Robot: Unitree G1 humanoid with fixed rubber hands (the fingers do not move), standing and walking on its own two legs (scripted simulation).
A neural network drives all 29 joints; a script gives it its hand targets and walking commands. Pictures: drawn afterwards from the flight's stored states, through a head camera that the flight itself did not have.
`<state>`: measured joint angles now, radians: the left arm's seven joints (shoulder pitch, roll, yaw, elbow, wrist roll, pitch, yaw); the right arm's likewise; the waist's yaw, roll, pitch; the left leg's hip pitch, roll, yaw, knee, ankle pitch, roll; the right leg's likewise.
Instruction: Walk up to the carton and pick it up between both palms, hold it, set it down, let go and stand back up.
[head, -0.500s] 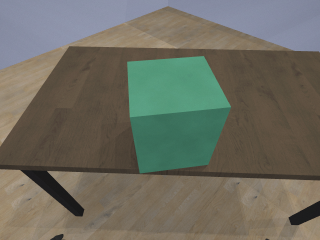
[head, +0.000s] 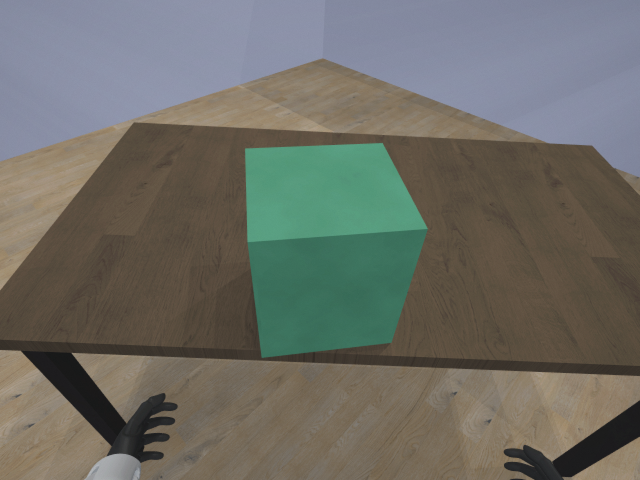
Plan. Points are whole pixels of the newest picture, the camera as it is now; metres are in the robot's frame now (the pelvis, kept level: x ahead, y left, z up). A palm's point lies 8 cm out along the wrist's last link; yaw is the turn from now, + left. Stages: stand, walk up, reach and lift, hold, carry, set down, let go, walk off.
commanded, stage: reach and lift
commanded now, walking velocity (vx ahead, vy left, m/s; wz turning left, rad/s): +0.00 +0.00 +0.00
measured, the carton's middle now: (322, 250) +0.45 +0.02 +0.05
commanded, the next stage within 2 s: none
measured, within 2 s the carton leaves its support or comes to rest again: neither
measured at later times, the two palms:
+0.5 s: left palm (135, 459) +0.17 +0.22 +0.00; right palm out of the picture +0.14 -0.27 -0.01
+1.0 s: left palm (153, 404) +0.21 +0.20 +0.04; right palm (556, 449) +0.19 -0.25 +0.03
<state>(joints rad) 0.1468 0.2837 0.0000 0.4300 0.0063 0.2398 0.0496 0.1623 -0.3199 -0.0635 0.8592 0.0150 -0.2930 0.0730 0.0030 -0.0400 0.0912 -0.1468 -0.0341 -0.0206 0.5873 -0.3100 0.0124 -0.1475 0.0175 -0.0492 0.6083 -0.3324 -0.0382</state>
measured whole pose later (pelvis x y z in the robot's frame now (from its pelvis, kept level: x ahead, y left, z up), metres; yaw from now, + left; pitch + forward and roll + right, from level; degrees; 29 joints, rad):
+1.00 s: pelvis +0.01 -0.01 +0.01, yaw +0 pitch -4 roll +1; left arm 0.30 0.14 0.00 -0.10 -0.11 0.18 0.17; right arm 0.32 -0.32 -0.03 0.19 0.30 -0.07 0.14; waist 0.01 -0.04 0.05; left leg -0.13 -0.02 -0.02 0.42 -0.22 -0.01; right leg -0.13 0.03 -0.05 0.45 -0.25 -0.06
